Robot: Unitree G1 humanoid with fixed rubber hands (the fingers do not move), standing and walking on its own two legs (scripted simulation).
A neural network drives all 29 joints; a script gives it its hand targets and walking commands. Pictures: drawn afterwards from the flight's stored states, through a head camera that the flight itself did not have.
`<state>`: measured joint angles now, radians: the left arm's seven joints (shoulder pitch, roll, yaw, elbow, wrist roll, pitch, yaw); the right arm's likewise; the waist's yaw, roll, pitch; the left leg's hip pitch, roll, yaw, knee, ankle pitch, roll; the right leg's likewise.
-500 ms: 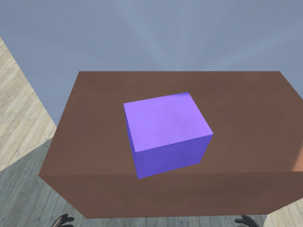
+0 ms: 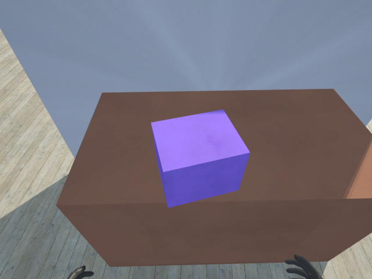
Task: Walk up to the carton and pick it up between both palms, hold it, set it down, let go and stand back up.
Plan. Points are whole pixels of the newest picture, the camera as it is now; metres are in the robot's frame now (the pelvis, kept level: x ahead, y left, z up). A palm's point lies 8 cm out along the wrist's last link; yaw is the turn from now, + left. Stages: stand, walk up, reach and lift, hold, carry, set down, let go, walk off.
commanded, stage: walk up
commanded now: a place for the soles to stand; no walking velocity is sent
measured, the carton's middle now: (196, 157) +0.46 -0.02 -0.04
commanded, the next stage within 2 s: stand in 1.20 s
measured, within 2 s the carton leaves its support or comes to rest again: neither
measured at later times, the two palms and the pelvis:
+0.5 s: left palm out of the picture +0.11 +0.26 -0.10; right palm out of the picture +0.07 -0.27 -0.10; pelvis +0.01 +0.00 +0.00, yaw -2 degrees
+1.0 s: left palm out of the picture +0.15 +0.26 -0.10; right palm out of the picture +0.11 -0.27 -0.10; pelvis +0.03 +0.00 +0.00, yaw -4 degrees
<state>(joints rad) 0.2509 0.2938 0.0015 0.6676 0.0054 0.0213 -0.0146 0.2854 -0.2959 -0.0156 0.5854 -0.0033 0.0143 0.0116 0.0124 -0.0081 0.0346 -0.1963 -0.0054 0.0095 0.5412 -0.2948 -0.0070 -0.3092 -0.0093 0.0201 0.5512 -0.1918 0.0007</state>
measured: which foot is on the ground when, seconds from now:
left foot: down 0.00-1.00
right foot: down 0.00-1.00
